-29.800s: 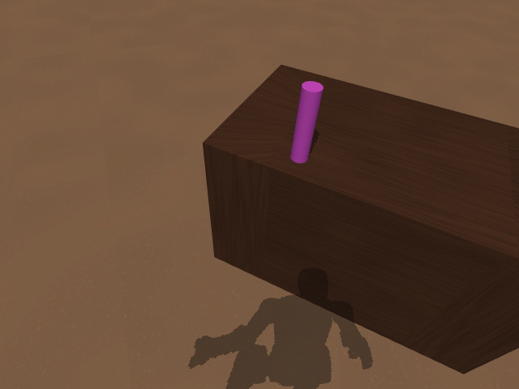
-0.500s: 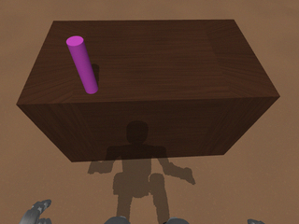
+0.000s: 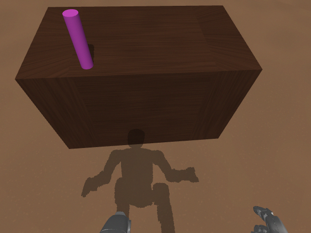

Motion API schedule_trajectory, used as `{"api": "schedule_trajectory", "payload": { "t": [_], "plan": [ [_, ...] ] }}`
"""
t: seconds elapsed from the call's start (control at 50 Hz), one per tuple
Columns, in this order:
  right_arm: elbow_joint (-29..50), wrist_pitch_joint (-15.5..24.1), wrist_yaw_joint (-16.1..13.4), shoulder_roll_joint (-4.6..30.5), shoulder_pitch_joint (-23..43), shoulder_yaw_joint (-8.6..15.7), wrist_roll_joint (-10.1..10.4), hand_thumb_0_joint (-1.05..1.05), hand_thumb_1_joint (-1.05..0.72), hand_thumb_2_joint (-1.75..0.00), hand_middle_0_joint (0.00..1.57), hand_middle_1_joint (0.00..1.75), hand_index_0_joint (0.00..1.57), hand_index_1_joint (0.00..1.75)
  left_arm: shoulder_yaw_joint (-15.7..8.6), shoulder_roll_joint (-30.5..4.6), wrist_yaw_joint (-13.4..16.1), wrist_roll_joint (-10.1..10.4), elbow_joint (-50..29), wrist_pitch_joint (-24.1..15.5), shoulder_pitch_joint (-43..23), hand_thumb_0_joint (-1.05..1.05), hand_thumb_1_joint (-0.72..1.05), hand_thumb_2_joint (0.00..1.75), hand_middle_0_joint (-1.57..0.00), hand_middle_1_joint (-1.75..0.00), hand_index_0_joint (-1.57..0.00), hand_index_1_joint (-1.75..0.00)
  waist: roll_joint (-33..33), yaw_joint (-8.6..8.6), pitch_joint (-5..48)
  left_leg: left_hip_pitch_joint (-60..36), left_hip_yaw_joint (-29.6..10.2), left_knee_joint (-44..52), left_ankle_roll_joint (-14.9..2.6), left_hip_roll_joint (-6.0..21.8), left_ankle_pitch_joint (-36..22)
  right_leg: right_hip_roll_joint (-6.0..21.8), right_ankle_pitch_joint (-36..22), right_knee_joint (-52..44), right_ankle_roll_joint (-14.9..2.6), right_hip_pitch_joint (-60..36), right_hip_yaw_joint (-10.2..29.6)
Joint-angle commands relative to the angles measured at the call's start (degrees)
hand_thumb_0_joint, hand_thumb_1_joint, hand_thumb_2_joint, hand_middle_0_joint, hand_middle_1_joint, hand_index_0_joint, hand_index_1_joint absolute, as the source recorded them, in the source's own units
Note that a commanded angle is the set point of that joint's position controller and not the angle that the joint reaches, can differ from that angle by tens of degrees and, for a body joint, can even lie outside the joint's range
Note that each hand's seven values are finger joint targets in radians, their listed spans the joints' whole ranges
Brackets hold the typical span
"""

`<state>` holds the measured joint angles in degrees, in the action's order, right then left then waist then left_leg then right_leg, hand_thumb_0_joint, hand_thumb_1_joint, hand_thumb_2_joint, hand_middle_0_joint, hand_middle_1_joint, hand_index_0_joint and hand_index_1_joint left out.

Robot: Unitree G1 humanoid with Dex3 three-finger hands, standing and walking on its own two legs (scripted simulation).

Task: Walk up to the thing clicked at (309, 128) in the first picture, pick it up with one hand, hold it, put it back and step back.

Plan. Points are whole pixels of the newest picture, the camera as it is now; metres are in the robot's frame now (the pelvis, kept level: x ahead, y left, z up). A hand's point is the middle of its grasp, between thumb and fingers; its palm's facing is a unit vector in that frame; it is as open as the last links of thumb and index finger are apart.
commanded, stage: step back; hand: left
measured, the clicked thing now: (79, 42) +0.77 +0.30 +0.01
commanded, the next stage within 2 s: stand in 1.78 s
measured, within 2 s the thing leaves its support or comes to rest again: neither
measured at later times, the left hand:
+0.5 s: hand out of the picture -0.06 +0.26 -0.13, palm faces +0.07 -0.92 -0.38, open 7.4 cm
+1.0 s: hand out of the picture -0.26 +0.26 -0.13, palm faces +0.12 -0.90 -0.42, open 7.4 cm
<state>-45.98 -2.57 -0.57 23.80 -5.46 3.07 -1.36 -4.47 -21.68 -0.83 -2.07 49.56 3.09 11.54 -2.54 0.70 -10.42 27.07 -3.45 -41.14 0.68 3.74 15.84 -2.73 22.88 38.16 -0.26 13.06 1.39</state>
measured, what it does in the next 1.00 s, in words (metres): walks backwards: left foot, then right foot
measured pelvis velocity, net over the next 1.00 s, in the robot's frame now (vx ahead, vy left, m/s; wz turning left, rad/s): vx -0.28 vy -0.04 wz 0.12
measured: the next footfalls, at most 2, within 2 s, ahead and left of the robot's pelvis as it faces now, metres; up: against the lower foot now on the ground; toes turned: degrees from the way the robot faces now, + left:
left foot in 0.30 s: -0.08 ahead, +0.11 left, +0.00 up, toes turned +4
right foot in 0.62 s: -0.21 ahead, -0.16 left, +0.00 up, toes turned +6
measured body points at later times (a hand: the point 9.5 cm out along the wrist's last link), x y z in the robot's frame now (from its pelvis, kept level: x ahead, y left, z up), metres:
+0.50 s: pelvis -0.16 -0.02 +0.01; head -0.10 +0.00 +0.46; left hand -0.06 +0.30 -0.11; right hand -0.03 -0.32 -0.10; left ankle -0.12 +0.10 -0.71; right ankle -0.18 -0.16 -0.64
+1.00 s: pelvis -0.28 -0.04 +0.01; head -0.27 -0.03 +0.46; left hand -0.26 +0.30 -0.11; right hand -0.19 -0.34 -0.11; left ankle -0.29 +0.08 -0.72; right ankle -0.24 -0.17 -0.70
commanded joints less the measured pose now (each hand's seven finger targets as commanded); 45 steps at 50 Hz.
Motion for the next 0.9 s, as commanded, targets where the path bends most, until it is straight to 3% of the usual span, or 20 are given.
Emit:
{"api": "schedule_trajectory", "payload": {
  "t": [0.0, 0.04, 0.16, 0.22, 0.26, 0.28, 0.3, 0.32, 0.38, 0.5, 0.56, 0.58, 0.6, 0.62, 0.64, 0.68, 0.72, 0.8, 0.84, 0.88],
  "plan": [
    [3.63, 0.61, -2.0, 11.85, -0.33, 3.69, 0.82, 0.0, -0.9, -0.9, 0.2, 0.3, 0.2, 0.3, -4.92, -19.3, 1.1, -0.21, -8.0, -2.01, -3.21, 0.0, 0.9, 0.9, -0.2, -0.3, -0.2, -0.3, 12.17, 1.12, 5.22, 0.64, -7.69, -27.05, 0.07, -8.13, 15.75, 24.7, -5.64, -22.16, -15.63, 15.03, 26.44],
    [0.95, 1.08, -1.73, 10.36, -5.33, 3.0, 1.47, 0.0, -0.9, -0.9, 0.2, 0.3, 0.2, 0.3, -3.82, -14.41, 1.79, -0.42, -8.42, -2.06, -9.3, 0.0, 0.9, 0.9, -0.2, -0.3, -0.2, -0.3, 9.38, -2.66, 6.52, 0.43, -6.19, -28.03, -0.29, -10.5, 10.49, 16.28, -20.46, -14.98, -10.32, 9.61, 11.11],
    [1.77, 2.01, -1.73, 8.37, -4.74, 1.85, 0.44, 0.0, -0.9, -0.9, 0.2, 0.3, 0.2, 0.3, -3.72, -13.39, 2.98, -0.51, -8.49, -1.55, -1.87, 0.0, 0.9, 0.9, -0.2, -0.3, -0.2, -0.3, 13.87, 2.62, 11.72, 2.57, -0.71, -9.56, 0.73, -6.67, 15.12, 18.17, -37.47, -8.02, -11.73, -10.96, 10.38],
    [0.1, 2.28, -1.42, 7.85, -8.15, 2.25, 0.05, 0.0, -0.9, -0.9, 0.2, 0.3, 0.2, 0.3, -3.19, -13.9, 2.81, 0.45, -8.87, -0.84, -2.82, 0.0, 0.9, 0.9, -0.2, -0.3, -0.2, -0.3, 13.81, 1.31, 14.13, -5.69, 3.29, 7.52, -0.77, -5.52, 8.51, 17.06, -39.11, -2.95, -10.04, -10.77, 9.21],
    [-1.46, 2.5, -1.36, 9.83, -11.01, 3.25, -0.24, 0.0, -0.9, -0.9, 0.2, 0.3, 0.2, 0.3, -2.03, -12.79, 2.25, 0.87, -9.54, -0.19, -3.4, 0.0, 0.9, 0.9, -0.2, -0.3, -0.2, -0.3, 8.68, -0.1, 15.13, -15.51, 0.58, 17.53, -2.44, -3.22, -9.26, 13.8, -28.75, 1.42, -5.42, -2.2, 6.77],
    [-0.94, 2.46, -1.34, 14.05, -9.64, 4.36, -1.07, 0.0, -0.9, -0.9, 0.2, 0.3, 0.2, 0.3, -1.4, -10.57, 2.01, 1.03, -9.8, -0.04, -2.11, 0.0, 0.9, 0.9, -0.2, -0.3, -0.2, -0.3, -1.27, 0.5, 15.21, -20.98, -14.55, 18.94, -7.1, 8.01, -16.63, 7.74, -12.76, 8.21, -2.26, 9.52, 3.22],
    [0.38, 2.16, -0.69, 19.82, -7.2, 5.17, -0.22, 0.0, -0.9, -0.9, 0.2, 0.3, 0.2, 0.3, -2.03, -11.33, 2.52, 1.68, -10.97, 0.01, -6.6, 0.0, 0.9, 0.9, -0.2, -0.3, -0.2, -0.3, -11.11, -1.81, 14.19, -14.05, -24.24, 21.35, -16.49, 18.64, -23.61, 0.27, 12.18, 18.59, -0.42, 11.21, -1.79],
    [0.74, 2.35, -0.76, 19.75, -6.44, 5.3, -0.94, 0.0, -0.9, -0.9, 0.2, 0.3, 0.2, 0.3, -2.87, -12.33, 2.99, 0.82, -10.23, 0.2, -8.64, 0.0, 0.9, 0.9, -0.2, -0.3, -0.2, -0.3, -8.33, -3.0, 11.73, -7.17, -27.05, 21.64, -19.56, 20.62, -24.44, 0.09, 16.19, 28.7, -0.06, 9.68, 5.15],
    [1.17, 2.57, -1.65, 13.92, -0.92, 3.19, -0.72, 0.0, -0.9, -0.9, 0.2, 0.3, 0.2, 0.3, -2.68, -11.39, 2.44, 2.03, -6.54, 0.52, -3.39, 0.0, 0.9, 0.9, -0.2, -0.3, -0.2, -0.3, -3.09, 1.51, 11.06, -9.27, -11.05, 16.32, -14.47, 12.17, -29.78, -2.15, 8.32, 37.01, -0.75, 11.81, 8.26],
    [1.63, 1.31, -1.18, 12.56, -2.96, 3.4, -0.98, 0.0, -0.9, -0.9, 0.2, 0.3, 0.2, 0.3, -1.87, -10.04, 1.85, 0.94, -5.69, -1.06, -2.02, 0.0, 0.9, 0.9, -0.2, -0.3, -0.2, -0.3, -8.59, -0.79, 13.11, -19.21, -9.18, 12.43, -13.59, 10.92, -27.07, 2.07, 7.25, 7.31, 1.09, 8.54, 1.61],
    [1.1, -0.04, -0.64, 13.45, -1.47, 3.23, -0.05, 0.0, -0.9, -0.9, 0.2, 0.3, 0.2, 0.3, -1.86, -9.35, 1.97, 0.34, -1.83, -2.51, 3.64, 0.0, 0.9, 0.9, -0.2, -0.3, -0.2, -0.3, -7.54, 1.22, 17.56, -16.82, -5.73, 6.47, -9.77, 7.83, -18.8, 0.37, -7.86, -16.79, -0.47, -3.4, -3.35],
    [1.25, -0.11, -0.36, 10.99, -1.98, 2.49, 0.05, 0.0, -0.9, -0.9, 0.2, 0.3, 0.2, 0.3, -2.94, -12.68, 2.04, -0.42, -1.27, -3.03, 3.59, 0.0, 0.9, 0.9, -0.2, -0.3, -0.2, -0.3, -2.1, 0.97, 16.56, -6.57, -4.51, 3.06, -6.62, 4.25, -8.72, 3.73, -8.46, -14.93, -1.92, -8.85, 4.17],
    [2.31, 0.08, -0.27, 6.8, -2.82, 1.23, 0.16, 0.0, -0.9, -0.9, 0.2, 0.3, 0.2, 0.3, -4.33, -17.59, 2.07, -0.71, -1.79, -3.41, 4.53, 0.0, 0.9, 0.9, -0.2, -0.3, -0.2, -0.3, 12.62, 1.14, 14.19, 6.79, -1.34, -5.47, -2.75, -4.53, 10.6, 15.56, -6.36, -17.48, -5.15, -10.66, 21.9],
    [2.95, -0.26, -1.35, 8.45, 1.47, 2.29, -0.04, 0.0, -0.9, -0.9, 0.2, 0.3, 0.2, 0.3, -5.26, -23.27, 2.17, -0.91, -3.49, -3.28, 0.05, 0.0, 0.9, 0.9, -0.2, -0.3, -0.2, -0.3, 17.74, 4.17, 11.44, 3.6, -5.42, -17.73, -0.86, -7.11, 20.42, 27.8, -8.73, -20.93, -16.25, 5.24, 32.15],
    [2.38, -0.61, -1.34, 11.15, 1.68, 3.32, 0.17, 0.0, -0.9, -0.9, 0.2, 0.3, 0.2, 0.3, -5.0, -21.62, 2.47, -0.37, -4.44, -3.79, -2.71, 0.0, 0.9, 0.9, -0.2, -0.3, -0.2, -0.3, 12.62, 2.21, 8.42, 1.7, -10.07, -26.16, -0.36, -5.81, 18.13, 27.9, -9.45, -20.94, -16.99, 10.6, 31.21],
    [-0.47, 0.01, -1.17, 10.27, -2.58, 2.78, 0.98, 0.0, -0.9, -0.9, 0.2, 0.3, 0.2, 0.3, -3.05, -15.56, 2.7, -0.18, -4.84, -3.97, -8.1, 0.0, 0.9, 0.9, -0.2, -0.3, -0.2, -0.3, 4.94, -1.45, 7.92, 1.29, -8.17, -27.45, -0.55, -8.85, 11.16, 18.05, -21.07, -13.71, -11.46, 7.25, 13.7],
    [-0.82, 0.66, -0.82, 10.12, -3.28, 2.48, 0.61, 0.0, -0.9, -0.9, 0.2, 0.3, 0.2, 0.3, -3.46, -15.44, 2.76, -0.66, -4.36, -4.18, -5.36, 0.0, 0.9, 0.9, -0.2, -0.3, -0.2, -0.3, 9.41, 0.15, 9.58, 1.05, -4.57, -24.41, 0.57, -7.42, 10.72, 16.61, -17.32, -12.47, -11.14, 3.08, 11.86],
    [-0.74, 1.48, 0.35, 9.72, -0.77, 2.7, -0.72, 0.0, -0.9, -0.9, 0.2, 0.3, 0.2, 0.3, -4.09, -16.75, 2.2, -1.13, -2.64, -4.28, -1.03, 0.0, 0.9, 0.9, -0.2, -0.3, -0.2, -0.3, 12.3, 3.76, 8.03, 1.81, -0.82, -6.12, 0.53, -4.6, 13.99, 17.32, 7.2, -15.83, -10.64, -2.91, 15.09],
    [-2.62, 2.38, 0.71, 9.26, -3.06, 2.98, -0.67, 0.0, -0.9, -0.9, 0.2, 0.3, 0.2, 0.3, -3.79, -17.31, 1.7, -0.85, -2.34, -4.05, -2.76, 0.0, 0.9, 0.9, -0.2, -0.3, -0.2, -0.3, 14.39, 2.29, 8.36, -7.98, 2.1, 5.32, -0.59, -3.71, 15.66, 18.07, 10.91, -16.24, -10.37, 2.64, 15.13],
    [-6.33, 3.23, 0.64, 9.43, -8.34, 3.68, -0.64, 0.0, -0.9, -0.9, 0.2, 0.3, 0.2, 0.3, -1.72, -14.2, 1.31, -0.37, -2.05, -3.37, -2.42, 0.0, 0.9, 0.9, -0.2, -0.3, -0.2, -0.3, 7.06, -0.81, 10.01, -22.35, 1.95, 19.47, -2.18, -5.44, 6.66, 12.63, 8.35, -7.87, -6.1, 9.62, 7.61]
  ]
}}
